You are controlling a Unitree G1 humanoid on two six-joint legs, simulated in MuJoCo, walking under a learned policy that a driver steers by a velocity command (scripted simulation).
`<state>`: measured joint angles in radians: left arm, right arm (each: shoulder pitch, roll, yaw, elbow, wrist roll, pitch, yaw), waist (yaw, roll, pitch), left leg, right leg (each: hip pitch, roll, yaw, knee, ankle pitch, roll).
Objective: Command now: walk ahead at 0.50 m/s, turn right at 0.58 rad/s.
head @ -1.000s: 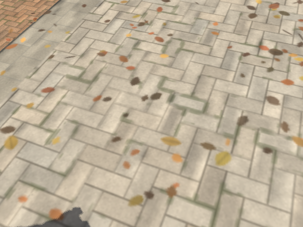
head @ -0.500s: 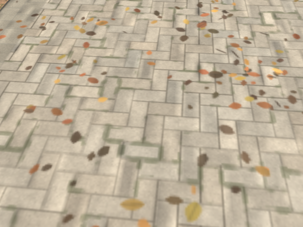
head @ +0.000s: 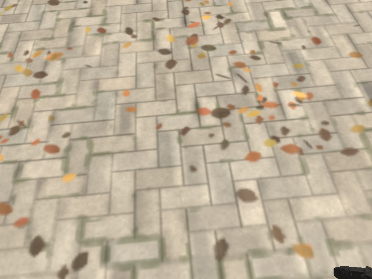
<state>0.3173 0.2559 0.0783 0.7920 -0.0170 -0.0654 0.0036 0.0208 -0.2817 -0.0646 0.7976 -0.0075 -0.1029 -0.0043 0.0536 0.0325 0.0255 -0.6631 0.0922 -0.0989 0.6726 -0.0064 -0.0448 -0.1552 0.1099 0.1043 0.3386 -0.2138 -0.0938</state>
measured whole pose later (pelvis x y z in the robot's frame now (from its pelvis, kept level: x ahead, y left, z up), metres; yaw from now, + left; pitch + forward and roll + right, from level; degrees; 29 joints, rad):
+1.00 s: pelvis +0.52 -0.11 +0.00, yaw -14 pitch +1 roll -2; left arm 0.33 0.26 0.08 0.78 0.02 -0.10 0.00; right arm 0.16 -0.29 -0.07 0.83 0.03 -0.04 0.02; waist 0.04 0.05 0.02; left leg -0.71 0.12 -0.06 0.91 -0.05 -0.02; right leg -0.04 0.02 -0.19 0.25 -0.22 -0.04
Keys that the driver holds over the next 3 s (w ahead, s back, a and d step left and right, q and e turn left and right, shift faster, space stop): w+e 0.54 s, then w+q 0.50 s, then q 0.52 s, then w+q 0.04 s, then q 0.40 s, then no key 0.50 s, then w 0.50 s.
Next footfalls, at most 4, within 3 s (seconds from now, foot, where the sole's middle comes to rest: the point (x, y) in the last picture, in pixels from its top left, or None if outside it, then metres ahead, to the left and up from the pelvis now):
0.16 left None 0.28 0.15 -0.78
0.68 right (271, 277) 0.48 -0.20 -0.78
1.20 left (222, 189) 0.82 -0.04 -0.78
1.70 right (274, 181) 0.87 -0.25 -0.78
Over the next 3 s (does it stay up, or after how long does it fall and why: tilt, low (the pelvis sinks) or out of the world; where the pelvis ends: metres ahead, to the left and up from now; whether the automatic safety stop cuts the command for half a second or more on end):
stays up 0.91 -0.04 0.00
